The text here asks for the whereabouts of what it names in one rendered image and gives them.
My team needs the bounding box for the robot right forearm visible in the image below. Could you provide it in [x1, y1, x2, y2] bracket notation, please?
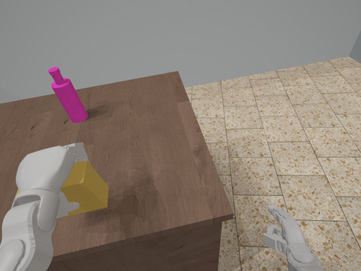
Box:
[286, 242, 324, 271]

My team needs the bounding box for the robot left forearm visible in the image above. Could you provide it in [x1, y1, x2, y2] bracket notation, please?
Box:
[0, 189, 60, 271]

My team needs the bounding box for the right robot hand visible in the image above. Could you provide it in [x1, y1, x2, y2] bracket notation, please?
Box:
[263, 205, 306, 254]

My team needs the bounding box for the left robot hand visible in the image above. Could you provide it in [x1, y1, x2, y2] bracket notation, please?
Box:
[16, 142, 89, 218]

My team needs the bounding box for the table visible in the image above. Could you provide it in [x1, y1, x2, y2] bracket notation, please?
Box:
[0, 71, 234, 271]

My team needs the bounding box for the sponge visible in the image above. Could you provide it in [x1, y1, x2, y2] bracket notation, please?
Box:
[16, 160, 109, 217]

